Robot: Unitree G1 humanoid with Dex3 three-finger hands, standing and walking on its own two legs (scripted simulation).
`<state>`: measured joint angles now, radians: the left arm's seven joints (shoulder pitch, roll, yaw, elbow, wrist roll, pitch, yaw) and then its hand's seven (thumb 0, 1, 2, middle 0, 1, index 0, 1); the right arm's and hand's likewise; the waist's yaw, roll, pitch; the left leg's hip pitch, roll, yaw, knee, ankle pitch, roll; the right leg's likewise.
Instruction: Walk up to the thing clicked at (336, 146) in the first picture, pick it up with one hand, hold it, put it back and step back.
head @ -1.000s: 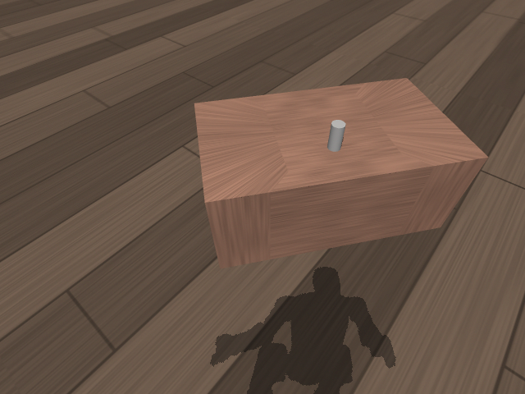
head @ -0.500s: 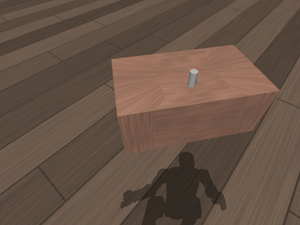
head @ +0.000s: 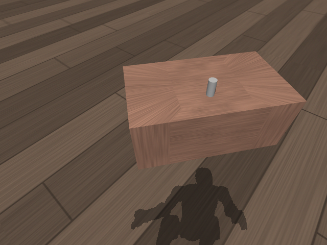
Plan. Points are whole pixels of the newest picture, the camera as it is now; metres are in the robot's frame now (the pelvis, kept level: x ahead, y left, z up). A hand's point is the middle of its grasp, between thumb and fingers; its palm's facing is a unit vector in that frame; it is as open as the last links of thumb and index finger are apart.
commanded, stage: stand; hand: right
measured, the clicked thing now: (211, 87) +1.02 -0.24 -0.28
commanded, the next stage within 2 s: walk up in 0.12 s
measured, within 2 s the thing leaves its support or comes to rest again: neither
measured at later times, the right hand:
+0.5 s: hand out of the picture +0.09 -0.38 -0.18, palm faces -0.08 +0.90 -0.42, open 7.4 cm
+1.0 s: hand (278, 171) +0.38 -0.35 -0.13, palm faces -0.17 +0.88 -0.44, open 7.4 cm
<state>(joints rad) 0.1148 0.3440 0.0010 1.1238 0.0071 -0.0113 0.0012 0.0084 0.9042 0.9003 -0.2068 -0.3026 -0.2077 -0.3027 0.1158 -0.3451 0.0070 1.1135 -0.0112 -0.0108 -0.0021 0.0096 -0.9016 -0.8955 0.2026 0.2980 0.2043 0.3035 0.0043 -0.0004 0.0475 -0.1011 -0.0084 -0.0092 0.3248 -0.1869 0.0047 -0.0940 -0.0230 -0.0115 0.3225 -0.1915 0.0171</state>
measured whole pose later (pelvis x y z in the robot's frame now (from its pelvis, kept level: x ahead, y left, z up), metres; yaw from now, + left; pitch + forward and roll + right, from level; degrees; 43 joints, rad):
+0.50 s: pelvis +0.07 -0.09 -0.03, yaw +4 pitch -4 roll +0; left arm 0.22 0.42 0.12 0.91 0.04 -0.04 -0.08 0.01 0.91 0.90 -0.21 -0.30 -0.21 -0.30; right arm 0.35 -0.44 -0.09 0.99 -0.04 -0.01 0.00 0.01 -0.90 -0.90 0.20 0.30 0.20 0.30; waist 0.00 0.03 0.08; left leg -0.27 0.02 -0.12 0.94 -0.50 0.04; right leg -0.33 -0.04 -0.05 0.67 -0.28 0.00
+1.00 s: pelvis +0.24 -0.10 -0.02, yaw +9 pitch -3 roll +1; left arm 0.34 0.43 0.07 0.84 0.01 0.00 -0.06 0.01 0.90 0.90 -0.21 -0.30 -0.21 -0.30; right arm 0.28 -0.38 -0.04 0.77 -0.01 -0.09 0.01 0.01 -0.90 -0.90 0.20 0.30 0.21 0.30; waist 0.02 -0.08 0.10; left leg -0.28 0.02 0.05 0.59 -0.25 0.02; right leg -0.41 -0.05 0.00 1.10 -0.43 -0.03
